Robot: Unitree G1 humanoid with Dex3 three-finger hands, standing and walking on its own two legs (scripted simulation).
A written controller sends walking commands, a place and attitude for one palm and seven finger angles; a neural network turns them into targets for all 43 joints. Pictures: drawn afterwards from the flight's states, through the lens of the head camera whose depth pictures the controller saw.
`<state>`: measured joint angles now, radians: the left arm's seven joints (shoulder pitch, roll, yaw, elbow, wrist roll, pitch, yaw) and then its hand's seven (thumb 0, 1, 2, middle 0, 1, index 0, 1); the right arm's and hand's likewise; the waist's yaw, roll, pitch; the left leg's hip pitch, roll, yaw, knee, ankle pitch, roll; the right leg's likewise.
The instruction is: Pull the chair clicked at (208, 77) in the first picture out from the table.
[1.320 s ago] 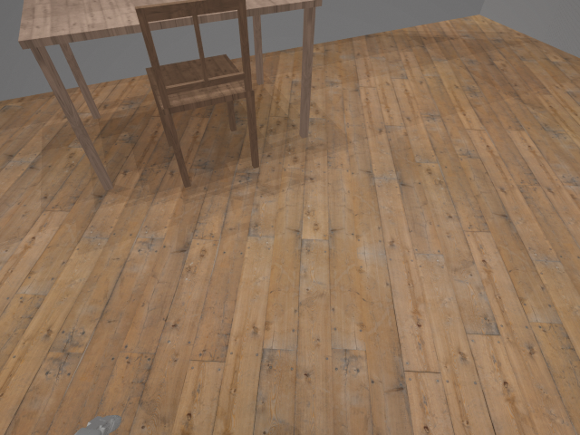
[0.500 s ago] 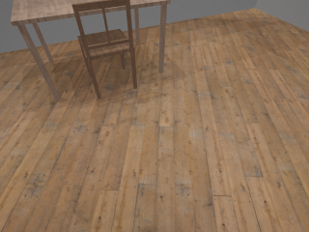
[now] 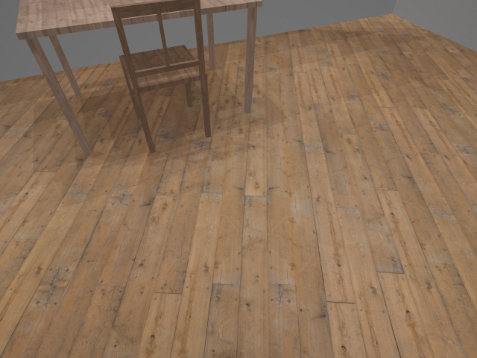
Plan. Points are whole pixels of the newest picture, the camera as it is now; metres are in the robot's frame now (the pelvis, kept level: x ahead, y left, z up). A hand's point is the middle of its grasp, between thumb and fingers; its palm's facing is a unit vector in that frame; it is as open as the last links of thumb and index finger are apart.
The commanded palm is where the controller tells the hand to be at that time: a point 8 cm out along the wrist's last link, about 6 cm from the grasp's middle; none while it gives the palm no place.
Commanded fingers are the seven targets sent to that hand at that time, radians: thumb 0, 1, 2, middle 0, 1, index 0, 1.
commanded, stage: look at it before walking up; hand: left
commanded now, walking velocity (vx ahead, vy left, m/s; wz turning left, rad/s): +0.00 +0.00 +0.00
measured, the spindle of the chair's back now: (163, 40) +1.46 +0.46 -0.12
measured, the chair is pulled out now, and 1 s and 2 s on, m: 0.00 0.00 0.00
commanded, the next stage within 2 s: walk to a spot facing it in 0.12 s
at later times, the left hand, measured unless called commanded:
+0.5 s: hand out of the picture +0.03 +0.21 -0.19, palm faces -0.01 -0.98 -0.20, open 7.4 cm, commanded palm none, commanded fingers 0.00 0.90 0.90 -0.20 -0.30 -0.20 -0.30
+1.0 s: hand (195, 271) +0.34 +0.12 -0.18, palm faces -0.09 -0.97 -0.21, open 7.3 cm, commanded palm none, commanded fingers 0.00 0.90 0.90 -0.20 -0.30 -0.20 -0.30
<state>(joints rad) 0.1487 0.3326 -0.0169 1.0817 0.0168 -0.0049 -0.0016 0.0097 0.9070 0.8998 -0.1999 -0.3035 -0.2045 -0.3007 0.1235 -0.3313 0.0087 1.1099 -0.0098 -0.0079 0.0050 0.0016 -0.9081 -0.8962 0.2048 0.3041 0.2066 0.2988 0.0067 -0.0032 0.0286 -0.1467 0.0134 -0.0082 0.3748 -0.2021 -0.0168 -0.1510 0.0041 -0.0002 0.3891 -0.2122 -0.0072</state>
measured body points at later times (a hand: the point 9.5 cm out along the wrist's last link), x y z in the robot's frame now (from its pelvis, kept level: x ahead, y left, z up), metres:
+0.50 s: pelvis +0.04 +0.01 -0.01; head +0.03 +0.02 +0.44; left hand +0.03 +0.26 -0.17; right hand +0.05 -0.24 -0.16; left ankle +0.00 +0.13 -0.75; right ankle +0.00 -0.11 -0.75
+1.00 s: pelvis +0.22 -0.05 -0.02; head +0.24 -0.06 +0.43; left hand +0.34 +0.18 -0.16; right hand +0.11 -0.26 -0.18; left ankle +0.13 +0.09 -0.64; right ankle +0.27 -0.14 -0.75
